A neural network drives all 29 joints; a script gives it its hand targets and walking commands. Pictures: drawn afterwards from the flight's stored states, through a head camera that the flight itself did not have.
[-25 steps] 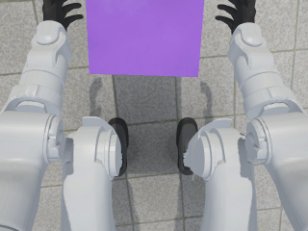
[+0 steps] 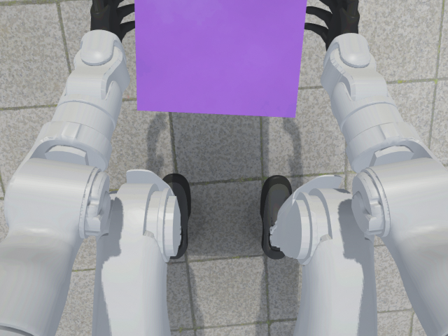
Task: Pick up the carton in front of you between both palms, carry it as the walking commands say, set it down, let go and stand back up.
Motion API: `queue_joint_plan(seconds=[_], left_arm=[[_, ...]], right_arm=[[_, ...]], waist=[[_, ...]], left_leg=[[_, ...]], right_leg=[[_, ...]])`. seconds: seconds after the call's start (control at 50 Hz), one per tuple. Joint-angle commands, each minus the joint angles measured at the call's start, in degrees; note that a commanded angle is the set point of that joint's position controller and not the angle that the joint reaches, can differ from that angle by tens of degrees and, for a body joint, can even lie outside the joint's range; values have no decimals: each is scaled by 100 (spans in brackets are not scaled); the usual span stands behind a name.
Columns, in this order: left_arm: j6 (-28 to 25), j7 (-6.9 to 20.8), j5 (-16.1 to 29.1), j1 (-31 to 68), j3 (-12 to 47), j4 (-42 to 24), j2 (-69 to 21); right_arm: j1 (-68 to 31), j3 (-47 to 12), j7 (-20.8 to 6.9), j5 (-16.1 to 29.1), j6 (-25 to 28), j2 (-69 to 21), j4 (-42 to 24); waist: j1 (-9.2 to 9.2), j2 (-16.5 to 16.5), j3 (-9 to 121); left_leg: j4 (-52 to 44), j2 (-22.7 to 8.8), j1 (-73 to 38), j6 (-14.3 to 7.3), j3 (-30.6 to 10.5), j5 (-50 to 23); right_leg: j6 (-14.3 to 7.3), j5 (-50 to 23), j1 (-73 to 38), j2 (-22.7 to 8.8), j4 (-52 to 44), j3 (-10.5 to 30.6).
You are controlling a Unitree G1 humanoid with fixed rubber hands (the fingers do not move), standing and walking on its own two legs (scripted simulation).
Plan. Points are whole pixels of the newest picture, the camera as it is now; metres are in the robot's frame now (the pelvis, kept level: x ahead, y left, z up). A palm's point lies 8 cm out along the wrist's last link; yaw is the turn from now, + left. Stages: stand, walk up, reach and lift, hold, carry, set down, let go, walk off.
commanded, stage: reach and lift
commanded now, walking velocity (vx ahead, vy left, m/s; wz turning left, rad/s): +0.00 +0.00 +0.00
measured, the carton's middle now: (218, 53) +0.50 +0.03 -0.25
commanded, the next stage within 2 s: none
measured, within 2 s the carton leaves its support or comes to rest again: leaves its support in 0.38 s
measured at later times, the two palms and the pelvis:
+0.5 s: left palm (102, 18) +0.51 +0.18 -0.13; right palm (346, 19) +0.52 -0.12 -0.12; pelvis +0.00 +0.00 -0.01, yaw +1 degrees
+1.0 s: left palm out of the picture +0.46 +0.19 +0.06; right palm out of the picture +0.49 -0.11 +0.07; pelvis +0.01 -0.01 +0.12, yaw +4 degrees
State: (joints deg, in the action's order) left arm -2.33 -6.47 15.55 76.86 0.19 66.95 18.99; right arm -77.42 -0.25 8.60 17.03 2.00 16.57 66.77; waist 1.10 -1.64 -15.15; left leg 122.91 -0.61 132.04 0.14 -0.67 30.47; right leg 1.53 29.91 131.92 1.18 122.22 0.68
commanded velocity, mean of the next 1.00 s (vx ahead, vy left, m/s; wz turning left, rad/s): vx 0.00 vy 0.00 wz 0.00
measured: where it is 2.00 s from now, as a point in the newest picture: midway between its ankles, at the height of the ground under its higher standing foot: (225, 230)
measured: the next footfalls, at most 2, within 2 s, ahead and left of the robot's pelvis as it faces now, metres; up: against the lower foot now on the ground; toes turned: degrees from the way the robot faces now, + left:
none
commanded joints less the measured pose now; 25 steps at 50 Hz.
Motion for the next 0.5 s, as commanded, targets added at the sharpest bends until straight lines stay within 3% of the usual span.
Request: queue_joint_plan(seconds=[0.0,0.06,0.08,0.16,0.22,0.3,0.36,0.42,0.44,0.48], left_arm=[[-152,-18,62,1424,127,-438,-138],[-186,-11,-38,1486,154,-290,-433],[-217,66,49,1818,443,-523,-1096],[-119,559,-11,2951,941,-597,-3404],[62,877,-225,3374,900,-804,-4328],[224,1027,-21,3770,1209,-1533,-5208],[333,949,241,3928,1541,-2485,-5540],[587,955,137,3502,1577,-3123,-6095],[701,999,32,3350,1557,-3229,-6290],[947,1130,-228,2996,1489,-3438,-6583]], right_arm=[[-1142,-127,35,-1,153,-446,-457],[-1092,29,108,-280,194,-609,-289],[-1434,-268,35,-220,240,-1243,-466],[-2721,-719,-478,-303,158,-3481,-463],[-3076,-585,-813,-589,-33,-4400,-626],[-3453,-797,-993,-441,-209,-5267,-1392],[-3383,-1235,-957,-77,-324,-5953,-1997],[-3289,-1427,-1004,-72,-548,-6421,-2665],[-3266,-1444,-1060,-148,-651,-6541,-2831],[-3032,-1438,-1203,-366,-882,-6838,-3189]], waist=[[165,202,6085],[10,223,6045],[50,234,6075],[3,207,6001],[-17,209,5990],[10,201,7264],[159,246,8848],[237,342,9526],[280,332,9459],[269,251,9225]], left_leg=[[-1082,216,-3327,69,53,-1382],[-1111,280,-3241,79,46,-1323],[-1135,335,-3291,45,35,-1401],[-1026,481,-3111,-5,20,-1422],[-930,591,-3082,1,124,-1196],[-777,686,-3795,53,332,-1627],[-752,753,-4707,102,489,-2193],[-874,831,-5339,82,510,-2432],[-1016,860,-5183,64,522,-2091],[-1145,914,-5199,58,488,-2181]], right_leg=[[30,-1198,-3062,260,-847,-152],[9,-1219,-3128,295,-901,-168],[-27,-1262,-3078,349,-907,-175],[-90,-1218,-2938,530,-797,-203],[-127,-962,-2848,646,-713,-308],[-108,-1351,-3422,738,-577,-484],[-73,-1871,-4264,812,-517,-556],[-78,-1921,-4331,908,-628,-611],[-90,-1701,-4382,919,-717,-625],[-63,-1628,-4010,963,-900,-630]])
